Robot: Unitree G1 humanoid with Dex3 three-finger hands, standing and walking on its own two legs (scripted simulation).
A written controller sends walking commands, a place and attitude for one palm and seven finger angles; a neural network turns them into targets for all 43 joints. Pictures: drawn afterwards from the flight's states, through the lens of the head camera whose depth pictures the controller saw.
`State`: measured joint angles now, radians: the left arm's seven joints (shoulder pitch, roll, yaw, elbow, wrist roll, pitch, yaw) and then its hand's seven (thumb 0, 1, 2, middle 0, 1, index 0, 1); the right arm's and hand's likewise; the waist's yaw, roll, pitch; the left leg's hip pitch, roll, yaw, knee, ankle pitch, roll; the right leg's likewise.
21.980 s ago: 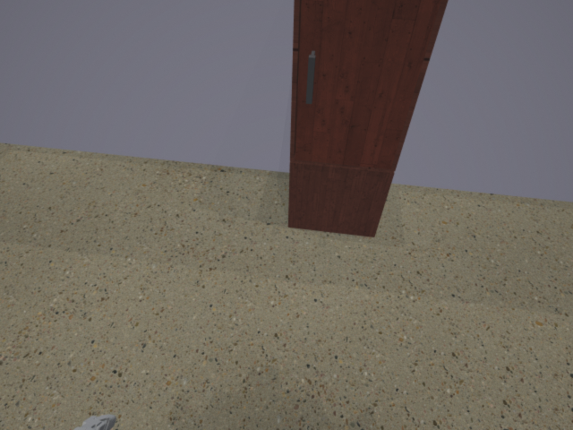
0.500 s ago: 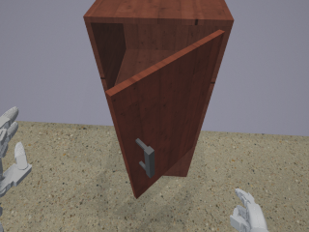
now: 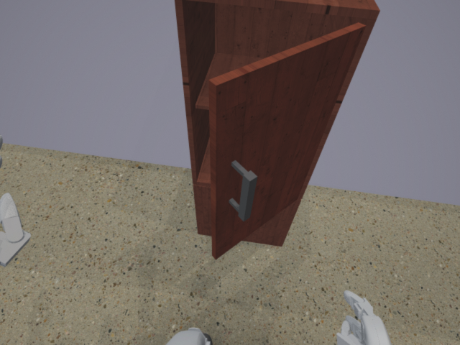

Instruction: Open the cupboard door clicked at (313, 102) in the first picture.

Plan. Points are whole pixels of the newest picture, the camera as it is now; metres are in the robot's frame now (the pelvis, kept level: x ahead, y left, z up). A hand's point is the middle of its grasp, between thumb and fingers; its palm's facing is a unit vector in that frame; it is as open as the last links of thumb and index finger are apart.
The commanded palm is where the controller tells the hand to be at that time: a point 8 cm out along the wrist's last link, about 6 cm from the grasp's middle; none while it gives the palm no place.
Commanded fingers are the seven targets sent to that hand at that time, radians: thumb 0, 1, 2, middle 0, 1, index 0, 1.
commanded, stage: step back with the hand held close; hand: left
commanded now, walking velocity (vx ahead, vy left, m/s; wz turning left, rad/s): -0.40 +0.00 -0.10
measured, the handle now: (240, 191) +0.41 +0.01 +0.01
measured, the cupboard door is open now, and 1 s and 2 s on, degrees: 47 47 47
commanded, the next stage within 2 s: stop stepping back and stand still in 0.32 s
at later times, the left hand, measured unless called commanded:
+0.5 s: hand out of the picture +0.12 +0.24 +0.19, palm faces +0.28 -0.85 -0.45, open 7.5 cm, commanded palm +0.05 +0.29 +0.19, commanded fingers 0.00 0.90 0.90 -0.20 -0.30 -0.20 -0.30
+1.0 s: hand out of the picture +0.02 +0.22 +0.19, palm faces +0.29 -0.84 -0.46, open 7.5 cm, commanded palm +0.00 +0.28 +0.19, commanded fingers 0.00 0.90 0.90 -0.20 -0.30 -0.20 -0.30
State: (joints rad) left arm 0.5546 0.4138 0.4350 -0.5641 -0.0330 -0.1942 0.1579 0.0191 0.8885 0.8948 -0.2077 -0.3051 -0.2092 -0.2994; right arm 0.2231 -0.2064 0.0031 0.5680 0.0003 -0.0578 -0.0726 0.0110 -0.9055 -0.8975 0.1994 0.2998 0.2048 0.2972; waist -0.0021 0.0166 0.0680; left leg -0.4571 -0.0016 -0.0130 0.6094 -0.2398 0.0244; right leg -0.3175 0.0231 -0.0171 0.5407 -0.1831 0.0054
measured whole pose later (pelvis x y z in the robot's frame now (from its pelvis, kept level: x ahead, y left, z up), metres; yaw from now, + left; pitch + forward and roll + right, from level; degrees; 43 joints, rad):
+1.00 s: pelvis -0.18 +0.00 +0.01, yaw -8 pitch -1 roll +1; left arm 0.67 0.41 0.40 -0.56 -0.03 -0.22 0.14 0.02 0.89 0.89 -0.21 -0.31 -0.21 -0.30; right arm 0.31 -0.20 -0.01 0.67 0.00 -0.09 -0.06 0.01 -0.91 -0.90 0.20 0.30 0.20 0.30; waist -0.01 -0.05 -0.06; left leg -0.48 -0.02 0.00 0.93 -0.30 -0.02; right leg -0.16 0.03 0.00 0.49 -0.32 -0.06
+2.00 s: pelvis -0.23 +0.04 +0.01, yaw -4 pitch +0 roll -2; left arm 0.40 0.39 0.24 -0.08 0.01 -0.12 0.07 0.01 0.90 0.90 -0.20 -0.30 -0.20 -0.30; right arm 0.19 -0.27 -0.01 0.77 -0.01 -0.12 0.00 0.01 -0.91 -0.90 0.20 0.30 0.20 0.30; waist 0.01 0.08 -0.01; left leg -0.35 0.00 -0.02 0.52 -0.16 0.02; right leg -0.23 0.01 -0.07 0.47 -0.23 0.00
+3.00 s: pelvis -0.21 +0.03 +0.02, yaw -3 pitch -2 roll +0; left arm 0.27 0.13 0.01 1.14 0.00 0.01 0.03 0.02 0.93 0.89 -0.20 -0.30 -0.20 -0.30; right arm 0.29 -0.12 0.01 1.15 -0.02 0.01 -0.04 0.00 -0.91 -0.90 0.19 0.30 0.20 0.30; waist -0.01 0.00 0.04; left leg -0.22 -0.02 -0.02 0.44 -0.17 0.01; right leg -0.13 -0.01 -0.07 0.44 -0.28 -0.02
